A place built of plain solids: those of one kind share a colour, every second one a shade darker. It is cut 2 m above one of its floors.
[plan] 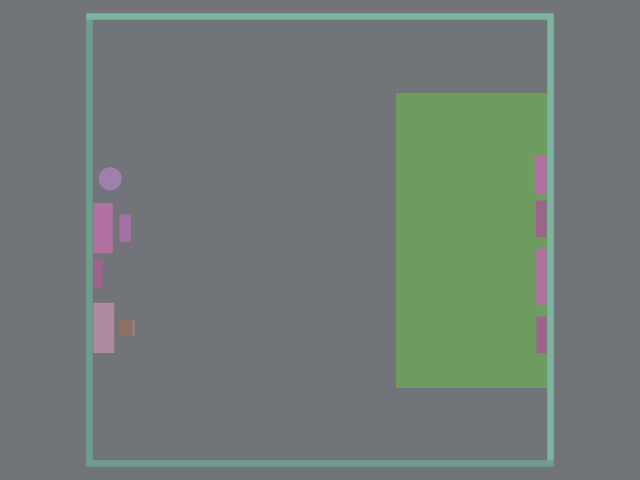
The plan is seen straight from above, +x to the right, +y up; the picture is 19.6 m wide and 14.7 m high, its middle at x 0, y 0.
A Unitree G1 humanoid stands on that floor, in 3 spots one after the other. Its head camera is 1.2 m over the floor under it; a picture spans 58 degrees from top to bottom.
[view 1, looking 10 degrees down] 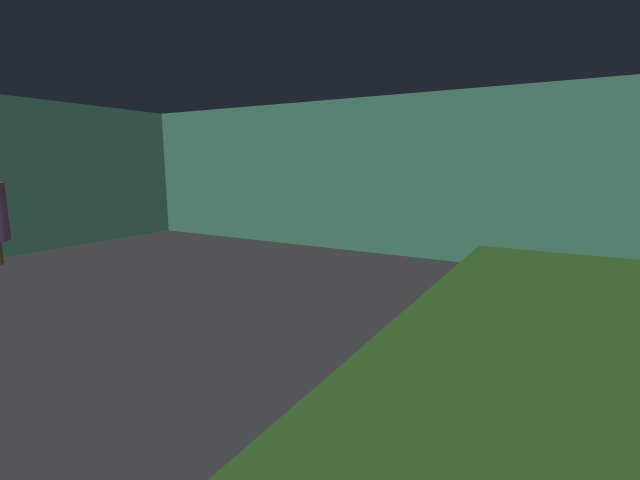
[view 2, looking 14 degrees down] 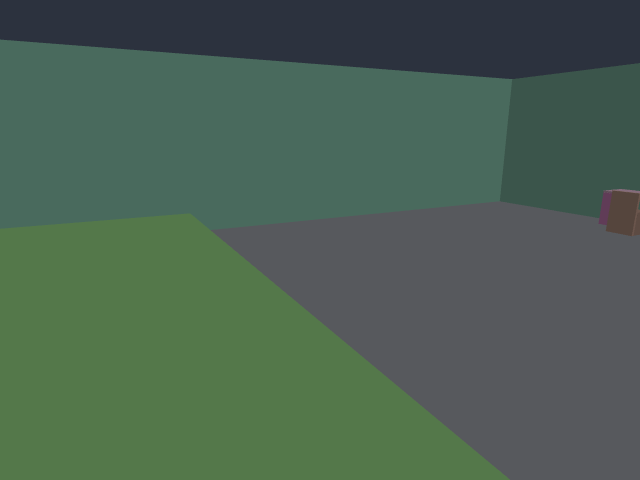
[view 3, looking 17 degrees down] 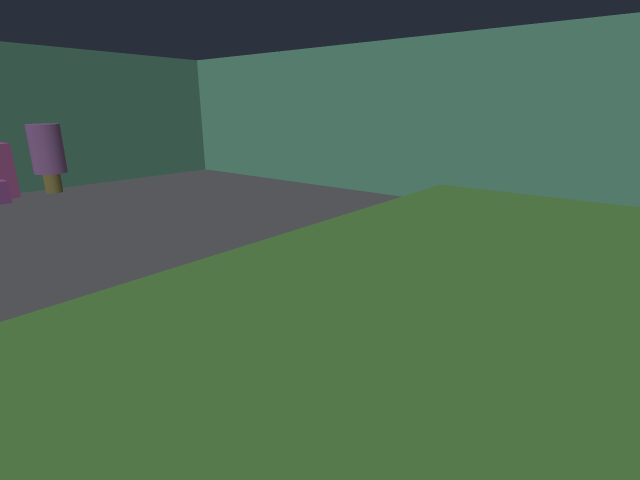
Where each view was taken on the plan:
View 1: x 3.44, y -2.16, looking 120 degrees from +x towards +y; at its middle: wall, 10.44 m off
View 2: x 3.52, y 2.14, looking -117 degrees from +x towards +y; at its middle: ground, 8.19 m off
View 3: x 5.22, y -2.18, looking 129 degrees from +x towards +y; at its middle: floor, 4.10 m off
